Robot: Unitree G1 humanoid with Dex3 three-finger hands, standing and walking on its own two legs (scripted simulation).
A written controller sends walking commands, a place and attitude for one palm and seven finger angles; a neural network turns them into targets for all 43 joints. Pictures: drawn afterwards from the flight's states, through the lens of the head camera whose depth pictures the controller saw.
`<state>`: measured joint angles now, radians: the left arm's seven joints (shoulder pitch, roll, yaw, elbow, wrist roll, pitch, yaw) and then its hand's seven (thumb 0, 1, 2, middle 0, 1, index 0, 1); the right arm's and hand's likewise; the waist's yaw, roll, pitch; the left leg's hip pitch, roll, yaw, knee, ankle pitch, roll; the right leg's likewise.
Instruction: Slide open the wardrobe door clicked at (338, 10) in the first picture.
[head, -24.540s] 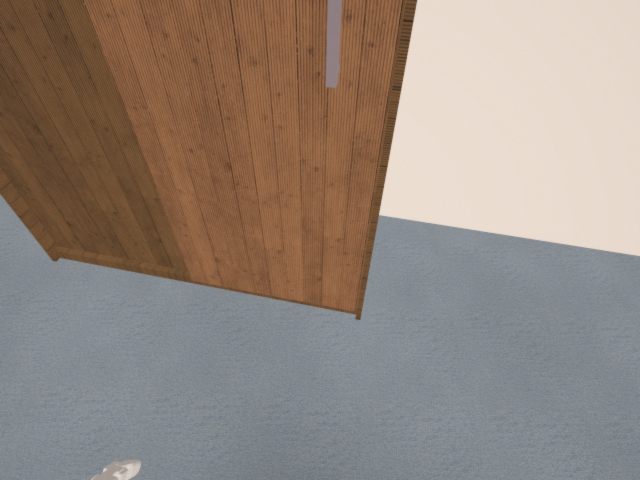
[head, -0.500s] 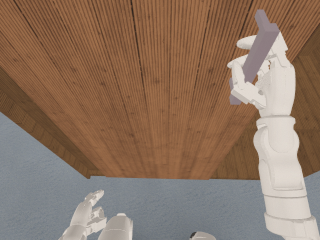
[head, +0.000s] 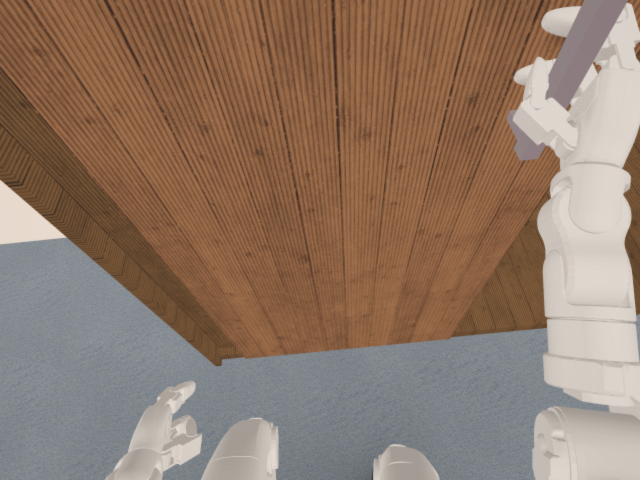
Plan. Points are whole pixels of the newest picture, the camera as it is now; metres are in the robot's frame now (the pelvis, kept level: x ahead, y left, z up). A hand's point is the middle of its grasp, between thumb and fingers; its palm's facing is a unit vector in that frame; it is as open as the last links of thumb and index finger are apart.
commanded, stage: stop walking and hold the door there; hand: right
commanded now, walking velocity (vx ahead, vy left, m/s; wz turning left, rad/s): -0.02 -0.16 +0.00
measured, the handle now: (551, 72) +0.44 -0.25 +0.22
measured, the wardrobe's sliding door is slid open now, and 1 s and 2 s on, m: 0.51 0.51 0.51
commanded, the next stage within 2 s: none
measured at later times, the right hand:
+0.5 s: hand (536, 104) +0.42 -0.23 +0.21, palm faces +0.49 +0.84 -0.24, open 5.8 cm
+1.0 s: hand (533, 106) +0.41 -0.23 +0.21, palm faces +0.39 +0.90 -0.19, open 5.6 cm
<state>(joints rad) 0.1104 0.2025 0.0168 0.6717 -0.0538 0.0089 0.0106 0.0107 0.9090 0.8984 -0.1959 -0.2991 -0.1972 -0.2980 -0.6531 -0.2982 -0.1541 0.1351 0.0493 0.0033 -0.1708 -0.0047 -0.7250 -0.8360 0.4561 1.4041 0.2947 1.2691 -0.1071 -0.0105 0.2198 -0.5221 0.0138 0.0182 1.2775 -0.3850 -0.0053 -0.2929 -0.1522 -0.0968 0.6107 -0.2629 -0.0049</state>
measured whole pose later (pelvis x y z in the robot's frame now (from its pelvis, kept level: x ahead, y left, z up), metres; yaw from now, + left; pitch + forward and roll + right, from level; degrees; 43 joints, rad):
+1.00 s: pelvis -0.01 +0.02 +0.00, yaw +8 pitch -1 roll +1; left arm 0.23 0.25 -0.03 0.73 -0.04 -0.03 0.08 0.01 0.90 0.90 -0.20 -0.30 -0.21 -0.30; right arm -0.46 -0.51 -0.38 0.43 0.05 -0.14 -0.11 -0.09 -0.69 -0.77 0.46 1.40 0.39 1.40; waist 0.00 -0.01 0.03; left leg -0.24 0.01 0.03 0.50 -0.25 -0.01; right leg -0.31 -0.02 -0.13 0.53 -0.22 -0.06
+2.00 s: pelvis +0.00 -0.05 +0.00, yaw +6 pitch -1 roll +1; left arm 0.15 0.24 0.01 0.67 -0.04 -0.02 0.07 0.01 0.91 0.90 -0.20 -0.30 -0.20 -0.30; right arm -0.50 -0.38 -0.23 0.28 0.06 -0.15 -0.11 -0.15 -0.69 -0.82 0.44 1.45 0.37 1.40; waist -0.02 -0.01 0.10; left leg -0.35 0.06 0.01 0.86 -0.50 -0.04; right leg -0.32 -0.03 -0.09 0.57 -0.25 -0.04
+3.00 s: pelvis -0.04 -0.03 +0.00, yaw +5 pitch +1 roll +0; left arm 0.24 0.24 -0.02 0.70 -0.03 -0.14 0.04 0.01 0.90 0.90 -0.20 -0.30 -0.20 -0.30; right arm -0.62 -0.39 -0.33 0.60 0.04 -0.15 -0.09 0.00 -0.07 -0.52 0.47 1.41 0.29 1.32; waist 0.02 -0.01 -0.02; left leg -0.29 0.01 0.08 0.57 -0.29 0.03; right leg -0.37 -0.03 -0.08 0.52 -0.17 -0.01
